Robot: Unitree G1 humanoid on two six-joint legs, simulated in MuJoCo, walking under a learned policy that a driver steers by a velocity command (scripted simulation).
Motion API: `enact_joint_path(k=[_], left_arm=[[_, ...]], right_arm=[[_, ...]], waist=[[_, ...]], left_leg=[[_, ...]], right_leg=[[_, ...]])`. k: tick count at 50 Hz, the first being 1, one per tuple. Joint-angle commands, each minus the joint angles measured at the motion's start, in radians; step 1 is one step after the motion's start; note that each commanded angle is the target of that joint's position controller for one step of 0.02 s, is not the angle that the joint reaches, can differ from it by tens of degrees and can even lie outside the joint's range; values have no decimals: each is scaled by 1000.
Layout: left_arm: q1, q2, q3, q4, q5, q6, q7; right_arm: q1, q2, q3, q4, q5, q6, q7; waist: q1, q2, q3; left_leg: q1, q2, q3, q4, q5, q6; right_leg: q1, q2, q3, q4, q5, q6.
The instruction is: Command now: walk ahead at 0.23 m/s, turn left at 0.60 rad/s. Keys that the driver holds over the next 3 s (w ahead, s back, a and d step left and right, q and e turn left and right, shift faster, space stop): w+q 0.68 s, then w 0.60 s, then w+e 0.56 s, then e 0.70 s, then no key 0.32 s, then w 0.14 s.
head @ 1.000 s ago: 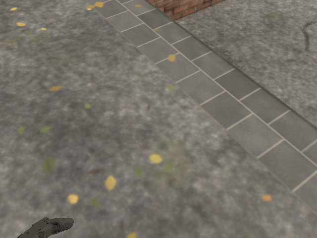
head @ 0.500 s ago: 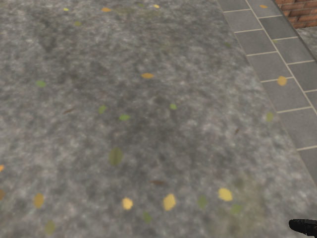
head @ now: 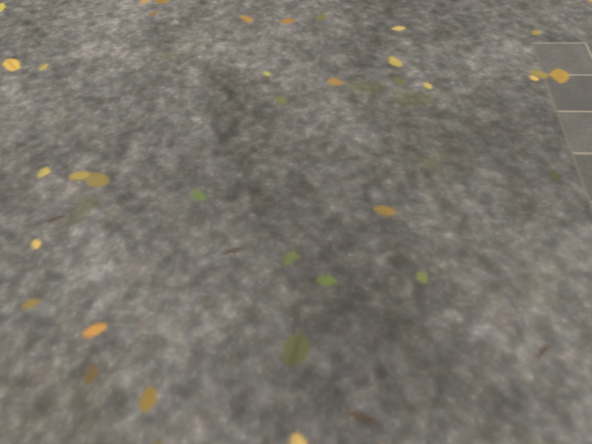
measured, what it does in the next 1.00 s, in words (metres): walks ahead, turning left: left foot, then right foot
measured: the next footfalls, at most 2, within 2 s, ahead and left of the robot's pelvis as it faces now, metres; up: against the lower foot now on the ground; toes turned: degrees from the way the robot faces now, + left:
left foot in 0.38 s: +0.15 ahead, +0.19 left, +0.00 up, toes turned +16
right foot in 0.84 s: +0.54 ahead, +0.14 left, +0.00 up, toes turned +30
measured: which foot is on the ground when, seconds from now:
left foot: up 0.00-0.36, down 0.38-0.84, up 0.86-1.00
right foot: down 0.00-0.38, up 0.40-0.82, down 0.84-1.00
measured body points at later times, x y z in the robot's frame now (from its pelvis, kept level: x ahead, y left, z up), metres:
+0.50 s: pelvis +0.14 +0.10 +0.00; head +0.16 +0.13 +0.45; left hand +0.15 +0.41 -0.12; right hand +0.35 -0.12 -0.08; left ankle +0.12 +0.18 -0.74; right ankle +0.12 -0.07 -0.65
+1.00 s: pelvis +0.42 +0.18 +0.00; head +0.45 +0.19 +0.45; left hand +0.40 +0.48 -0.10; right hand +0.63 -0.02 -0.12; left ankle +0.27 +0.25 -0.64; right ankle +0.51 +0.12 -0.74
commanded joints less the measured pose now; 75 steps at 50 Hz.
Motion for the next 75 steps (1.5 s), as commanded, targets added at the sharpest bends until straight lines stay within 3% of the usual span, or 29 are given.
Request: enact_joint_path(k=[1, 10, 15, 17, 18, 19, 20, 21, 22, 25, 32, 39, 42, 43, 44, 45, 46, 48, 51, 54, 58, 63, 65, 67, 68, 69, 70, 71, 75], left_arm=[[-39, 138, 34, -83, -23, -23, 24], [97, 201, 60, -48, -20, -46, 6], [95, 233, 75, -25, -49, -46, -18], [69, 237, 75, -19, -60, -38, -22], [84, 203, 63, -14, -52, -39, -22], [77, 144, 41, -35, -25, -44, -22], [52, 52, 8, -133, 6, -72, -20], [-25, 147, 26, -134, -37, -101, -24], [-47, 179, 36, -141, -62, -118, -32], [-20, 165, 38, -104, -7, -121, -33], [-210, 69, 2, -137, -11, -101, -46], [-270, 107, 13, -157, -24, -116, -69], [-28, 171, 48, -110, -13, -118, -55], [135, 237, 62, -97, 2, -116, -50], [212, 245, 68, -43, -10, -106, -63], [198, 155, 46, -51, -38, -104, -62], [122, 122, 36, -57, -37, -98, -54], [39, 103, 24, -58, -16, -91, -49], [35, 85, 16, -42, -18, -102, -46], [61, 130, 27, -17, -30, -104, -40], [103, 159, 31, 7, -40, -89, -33], [194, 181, 35, 56, -50, -65, -30], [201, 193, 38, 67, -51, -51, -25], [181, 183, 30, 64, -48, -43, -20], [168, 126, 5, 32, -25, -46, -19], [302, 7, -31, 11, -31, -63, -21], [249, 113, -6, 30, -55, -73, -22], [162, 163, 13, 1, -74, -78, -23], [135, 108, 18, -1, -55, -45, -22]], right_arm=[[16, -106, -39, -57, -7, -16, 8], [-129, -21, 2, -111, 10, -50, 42], [-126, -36, 4, -111, 15, -48, 60], [-36, -51, -9, -80, 12, -47, 60], [88, -99, -38, -37, 15, -44, 52], [277, -184, -74, 4, 23, -40, 38], [287, -319, -85, -17, 23, -55, 32], [288, -224, -58, -26, 17, -82, 42], [253, -164, -35, -17, 7, -98, 44], [97, -91, -4, -38, -5, -99, 36], [155, -128, -16, 39, 10, -104, -3], [237, -116, -18, 125, 14, -92, -13], [210, -98, -8, 116, 1, -78, -7], [266, -43, 14, 99, -20, -81, -5], [409, 24, 33, 120, 12, -93, 1], [327, -75, 18, 129, 27, -101, 3], [187, -116, 7, 98, 32, -105, 4], [79, -92, 8, 68, 3, -115, 6], [122, -32, 19, 84, 4, -109, 12], [32, -3, 35, 53, -11, -108, 14], [-107, 14, 48, 29, -6, -124, 29], [-228, -11, 41, -11, 8, -133, 53], [-212, -34, 31, -12, 6, -137, 58], [-1, -100, -6, 45, -2, -141, 48], [189, -177, -30, 75, -18, -138, 35], [238, -250, -45, 95, -20, -129, 34], [243, -144, -20, 91, -12, -127, 34], [183, -105, -5, 93, -9, -129, 32], [18, -25, 14, 105, -26, -151, 37]], waist=[[-1, -184, 1], [83, -190, 44], [64, -184, 64], [-6, -151, 35], [-62, -99, -37], [-147, 56, -130], [-93, 353, -181], [-150, 182, -191], [-120, 156, -104], [-21, 65, -12], [-52, 49, 39], [-63, 77, 54], [61, 85, -129], [92, -60, -305], [42, -368, -424], [75, -236, -307], [85, -133, -151], [32, -48, -11], [-15, -112, -13], [-1, -99, 25], [47, -88, 45], [75, -97, 66], [48, -105, 54], [-74, -93, -73], [-152, -7, -231], [-90, 256, -369], [-135, 168, -336], [-127, 125, -189], [-19, 89, -31]], left_leg=[[-247, 99, 16, 251, 58, -38], [-158, 183, 114, -76, 167, -51], [24, 180, 175, -247, 95, 12], [206, 129, 232, -366, 128, 58], [410, 81, 241, -398, 137, 88], [669, 192, 27, -460, 82, 150], [862, 432, -570, -619, -99, 337], [844, 473, -648, -707, -183, 370], [777, 455, -537, -695, -108, 341], [510, 330, -282, -701, 177, 267], [348, 230, -116, -708, 410, 217], [509, 316, -204, -622, 459, 175], [477, 234, -142, -293, 804, 121], [244, 144, -106, 20, 509, 79], [-61, 8, -66, 332, -190, 16], [-166, 65, -113, 418, -175, 19], [-199, 106, -71, 411, -84, 21], [-148, 181, -12, 308, 28, 21], [-69, 223, 18, 196, 66, 13], [-110, 245, 48, 30, 154, -12], [-38, 216, 89, -244, 397, -19], [-20, 182, 95, -386, 402, 10], [40, 166, 102, -424, 330, 35], [360, 133, 130, -473, 319, 81], [666, 310, -47, -430, 331, 146], [967, 544, -482, -514, 129, 287], [912, 527, -552, -592, -9, 271], [794, 496, -398, -614, 18, 228], [455, 385, -91, -740, 259, 188]], right_leg=[[188, -269, 298, -303, -252, -137], [226, -287, 54, -360, -89, -152], [186, -317, -27, -321, -58, -138], [139, -304, -89, -200, 77, -109], [75, -256, -162, -9, 242, -78], [-117, -182, -235, 355, 170, -10], [-541, 4, -147, 700, -336, 57], [-650, -21, 25, 816, -296, 40], [-678, -62, 31, 802, -204, 8], [-489, -123, 35, 600, -9, 13], [-325, -16, -10, 145, 314, 69], [-233, -5, 21, -23, 306, -5], [158, -7, -20, -21, 258, -96], [511, -202, 223, 40, 271, -194], [752, -387, 696, -119, -6, -329], [678, -363, 727, -197, -192, -288], [524, -331, 567, -218, -165, -251], [274, -260, 388, -266, 50, -233], [179, -210, 272, -330, 166, -238], [145, -213, 193, -379, 242, -252], [132, -162, 73, -384, 278, -205], [257, -224, 85, -334, 291, -179], [302, -243, 99, -273, 380, -160], [242, -176, 54, -23, 585, -116], [50, -117, 15, 275, 370, -76], [-321, 44, -17, 614, -269, -14], [-423, 10, 101, 736, -326, -15], [-476, -31, 93, 757, -239, -21], [-328, -126, 74, 648, -30, 4]])
Over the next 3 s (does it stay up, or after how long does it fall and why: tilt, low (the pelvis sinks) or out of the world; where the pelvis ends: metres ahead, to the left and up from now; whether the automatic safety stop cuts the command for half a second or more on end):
stays up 1.03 0.45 0.01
